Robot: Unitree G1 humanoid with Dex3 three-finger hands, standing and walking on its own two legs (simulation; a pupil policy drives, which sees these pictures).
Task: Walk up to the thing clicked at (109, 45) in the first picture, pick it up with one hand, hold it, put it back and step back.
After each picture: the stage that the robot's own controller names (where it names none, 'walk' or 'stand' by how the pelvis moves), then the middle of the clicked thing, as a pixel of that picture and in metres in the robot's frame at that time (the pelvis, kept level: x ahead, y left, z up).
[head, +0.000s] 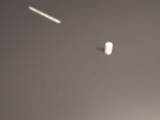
stand; (108, 48) +1.36 -0.27 -0.72
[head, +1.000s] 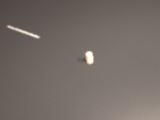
walk; (89, 57) +1.27 +0.09 -0.69
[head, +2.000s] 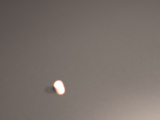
walk; (59, 87) +0.75 +0.30 -0.71
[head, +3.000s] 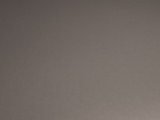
walk; out of the picture +0.45 +0.25 -0.71
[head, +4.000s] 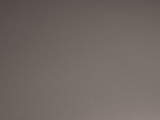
stand; out of the picture +0.32 +0.25 -0.71
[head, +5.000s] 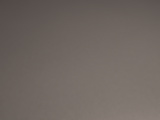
stand; out of the picture +0.33 +0.23 -0.72
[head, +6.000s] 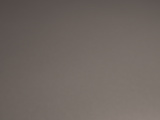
stand; out of the picture +0.32 +0.25 -0.73
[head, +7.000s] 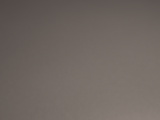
stand; out of the picture +0.31 +0.25 -0.73
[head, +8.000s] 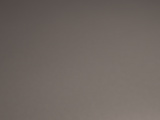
go down; out of the picture +0.30 +0.25 -0.73
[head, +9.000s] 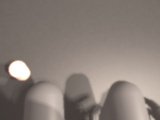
go down; (20, 71) +0.39 +0.26 -0.34
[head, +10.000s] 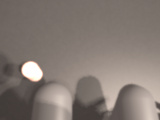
approach; (32, 72) +0.38 +0.26 -0.31
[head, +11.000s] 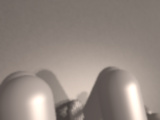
close in; out of the picture +0.37 +0.29 -0.22
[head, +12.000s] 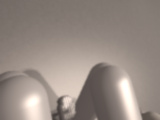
close; out of the picture +0.37 +0.30 -0.22
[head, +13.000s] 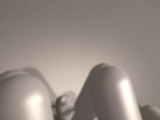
lift; out of the picture +0.35 +0.29 -0.22
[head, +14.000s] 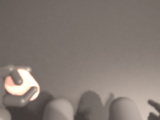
lift; (24, 86) +0.32 +0.21 -0.03
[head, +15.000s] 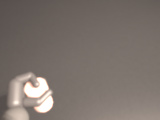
hold; (39, 95) +0.32 +0.17 -0.01
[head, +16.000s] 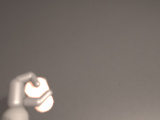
hold; (40, 95) +0.32 +0.17 -0.01
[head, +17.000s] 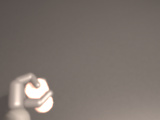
crouch; (40, 96) +0.32 +0.17 -0.02
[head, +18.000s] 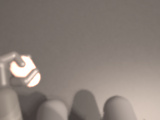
crouch; (26, 72) +0.39 +0.21 -0.10
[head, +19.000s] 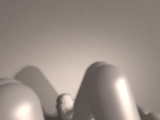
lower; out of the picture +0.40 +0.30 -0.22
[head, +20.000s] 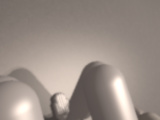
lower; out of the picture +0.40 +0.31 -0.22
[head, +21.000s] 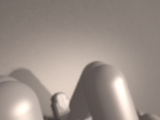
lower; out of the picture +0.39 +0.31 -0.22
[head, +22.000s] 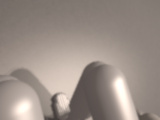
lower; out of the picture +0.39 +0.31 -0.22
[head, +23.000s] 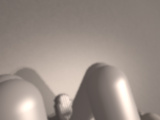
loosen; out of the picture +0.38 +0.29 -0.23
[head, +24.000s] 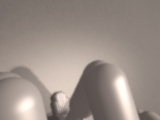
withdraw; out of the picture +0.38 +0.29 -0.22
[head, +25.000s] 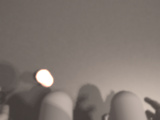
walk; (45, 78) +0.41 +0.23 -0.40
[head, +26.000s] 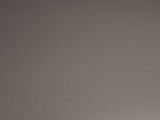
stand; out of the picture +0.34 +0.20 -0.66
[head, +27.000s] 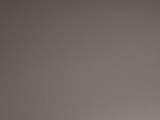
stand; out of the picture +0.35 +0.22 -0.67
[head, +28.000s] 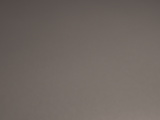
stand; out of the picture +0.35 +0.20 -0.70
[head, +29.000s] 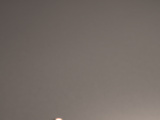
walk; out of the picture +0.38 +0.20 -0.71
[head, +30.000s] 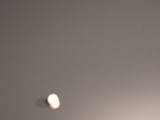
walk; (53, 101) +0.51 +0.23 -0.70
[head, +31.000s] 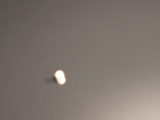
walk; (60, 77) +0.80 +0.28 -0.70
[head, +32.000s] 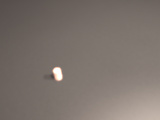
stand; (57, 74) +0.97 +0.27 -0.71
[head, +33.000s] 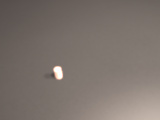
stand; (58, 73) +0.99 +0.26 -0.72
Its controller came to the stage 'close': yes
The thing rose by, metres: 0.71
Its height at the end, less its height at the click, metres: +0.00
